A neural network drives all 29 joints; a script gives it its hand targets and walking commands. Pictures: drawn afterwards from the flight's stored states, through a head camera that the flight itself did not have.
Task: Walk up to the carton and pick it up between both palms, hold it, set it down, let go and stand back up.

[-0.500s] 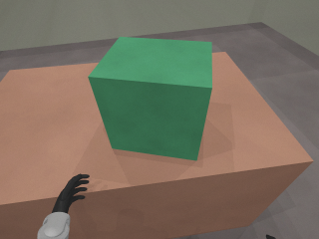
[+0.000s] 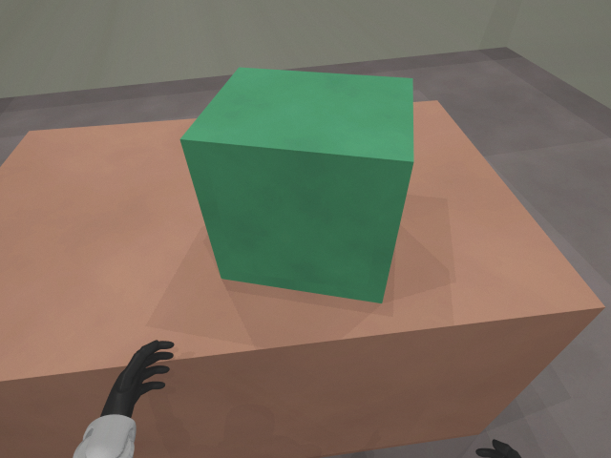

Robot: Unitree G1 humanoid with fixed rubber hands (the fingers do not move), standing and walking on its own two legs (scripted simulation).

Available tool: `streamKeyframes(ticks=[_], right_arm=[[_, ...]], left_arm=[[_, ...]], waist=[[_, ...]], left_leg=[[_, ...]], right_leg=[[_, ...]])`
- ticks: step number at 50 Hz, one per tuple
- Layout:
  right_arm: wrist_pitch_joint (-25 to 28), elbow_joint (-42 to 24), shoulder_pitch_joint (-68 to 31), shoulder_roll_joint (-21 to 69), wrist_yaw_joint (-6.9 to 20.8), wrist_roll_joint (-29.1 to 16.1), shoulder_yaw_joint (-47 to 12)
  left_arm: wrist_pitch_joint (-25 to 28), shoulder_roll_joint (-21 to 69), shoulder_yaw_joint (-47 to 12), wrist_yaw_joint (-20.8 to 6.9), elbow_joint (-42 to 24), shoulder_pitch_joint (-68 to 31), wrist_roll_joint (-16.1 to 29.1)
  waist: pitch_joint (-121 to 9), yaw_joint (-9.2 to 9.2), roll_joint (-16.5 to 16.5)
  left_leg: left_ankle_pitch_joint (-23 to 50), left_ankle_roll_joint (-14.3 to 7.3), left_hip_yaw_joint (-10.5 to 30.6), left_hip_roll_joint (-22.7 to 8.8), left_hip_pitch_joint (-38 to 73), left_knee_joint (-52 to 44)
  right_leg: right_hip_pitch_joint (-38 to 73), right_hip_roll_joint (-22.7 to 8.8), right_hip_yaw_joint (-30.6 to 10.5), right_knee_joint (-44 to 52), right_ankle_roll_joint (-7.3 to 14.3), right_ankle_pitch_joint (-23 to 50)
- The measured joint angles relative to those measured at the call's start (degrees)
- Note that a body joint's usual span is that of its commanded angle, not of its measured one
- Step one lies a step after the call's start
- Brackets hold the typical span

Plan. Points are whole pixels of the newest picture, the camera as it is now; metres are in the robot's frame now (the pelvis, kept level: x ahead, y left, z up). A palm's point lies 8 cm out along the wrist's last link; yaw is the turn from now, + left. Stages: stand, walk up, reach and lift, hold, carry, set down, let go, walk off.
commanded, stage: stand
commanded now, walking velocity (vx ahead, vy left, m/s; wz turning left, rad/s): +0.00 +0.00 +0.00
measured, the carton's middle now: (310, 185) +0.54 +0.02 +0.08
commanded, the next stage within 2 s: none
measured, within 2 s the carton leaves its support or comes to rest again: neither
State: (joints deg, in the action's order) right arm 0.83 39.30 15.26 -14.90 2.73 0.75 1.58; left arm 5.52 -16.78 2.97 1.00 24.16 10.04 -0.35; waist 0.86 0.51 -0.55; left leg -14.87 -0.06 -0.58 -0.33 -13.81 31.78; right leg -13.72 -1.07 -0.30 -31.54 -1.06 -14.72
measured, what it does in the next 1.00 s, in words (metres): stands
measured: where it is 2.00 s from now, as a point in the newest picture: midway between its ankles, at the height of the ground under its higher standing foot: outside the picture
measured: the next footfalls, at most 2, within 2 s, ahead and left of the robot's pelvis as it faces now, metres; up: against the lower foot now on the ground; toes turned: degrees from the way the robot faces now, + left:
none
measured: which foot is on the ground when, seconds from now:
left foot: down 0.00-1.00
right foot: down 0.00-1.00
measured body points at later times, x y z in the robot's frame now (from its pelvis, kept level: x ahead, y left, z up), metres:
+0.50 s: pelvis +0.00 +0.00 +0.00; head +0.01 +0.02 +0.45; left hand +0.09 +0.25 -0.13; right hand +0.13 -0.26 -0.10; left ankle +0.03 +0.12 -0.73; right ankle +0.03 -0.13 -0.73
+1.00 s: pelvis +0.01 +0.01 +0.00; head +0.01 +0.02 +0.45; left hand +0.10 +0.26 -0.12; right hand +0.12 -0.25 -0.11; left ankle +0.03 +0.12 -0.73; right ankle +0.03 -0.13 -0.73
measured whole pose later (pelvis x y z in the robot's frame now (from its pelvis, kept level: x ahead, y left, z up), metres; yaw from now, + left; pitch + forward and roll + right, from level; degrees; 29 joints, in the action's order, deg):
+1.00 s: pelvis +0.01 +0.01 +0.00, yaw +0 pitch -3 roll +0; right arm 0.4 40.5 14.4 -14.4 1.0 0.3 0.2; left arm 0.7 -15.3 0.6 -0.2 39.7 17.3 -0.8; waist 3.4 -0.3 1.0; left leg -16.0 -0.5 -0.5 -0.1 -14.2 32.9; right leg -13.8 -1.2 -0.8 -31.9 -1.6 -15.4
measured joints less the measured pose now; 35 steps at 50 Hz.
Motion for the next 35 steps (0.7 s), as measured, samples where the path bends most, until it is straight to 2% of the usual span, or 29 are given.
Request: streamKeyframes(ticks=[3,9,17,24,35], right_arm=[[-0.11,-0.14,-0.26,-0.11,-0.01,-0.03,0.1],[-0.11,-0.53,-1.23,-0.11,-0.09,-0.14,0.05],[-0.23,0.3,-1.44,0.39,-0.55,-0.04,-0.43],[-0.52,0.47,-1.94,0.66,-1.14,-0.3,-0.78],[-0.5,0.41,-2.18,0.79,-1.52,-0.41,-1.3]], left_arm=[[-0.72,0.01,-0.3,-0.15,0.68,0.73,-0.13],[-4.16,0.69,-1.63,-0.72,7.35,4.21,-0.48],[-4.86,1.6,-2.21,-1.19,12.76,7.94,-0.41],[-4.74,1.45,-2.2,-1.3,14.43,8.5,-0.5],[-4.63,1.35,-2.27,-1.33,14.95,7.96,-0.53]], waist=[[0.21,-0.07,-0.07],[1.75,0.35,0.33],[4.08,-0.74,2.23],[3.71,-1.27,2.75],[2.49,-1.17,1.68]], left_leg=[[0.01,-0.03,0.1,0.08,-0.18,0.16],[0.01,0.0,0.14,0.02,-0.68,0.59],[-0.04,0.21,0.44,-0.24,-1.31,1.19],[-0.53,0.29,0.65,-0.53,-1.36,1.77],[-0.91,0.02,0.54,-0.3,-0.97,1.66]], right_leg=[[-0.14,-0.07,0.05,-0.16,-0.04,-0.03],[-0.62,0.02,-0.02,-0.51,-0.02,0.02],[-1.05,0.3,0.15,-0.8,0.16,0.1],[-0.76,0.6,0.29,-0.69,0.2,-0.03],[-0.29,0.39,0.07,-0.4,-0.12,-0.3]])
